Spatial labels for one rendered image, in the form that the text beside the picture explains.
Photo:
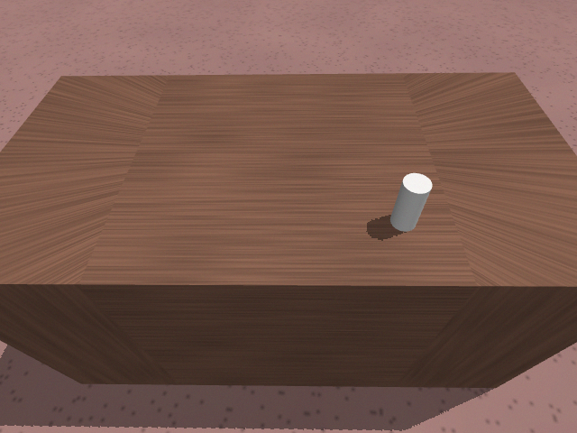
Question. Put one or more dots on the can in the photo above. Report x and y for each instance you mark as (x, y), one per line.
(412, 196)

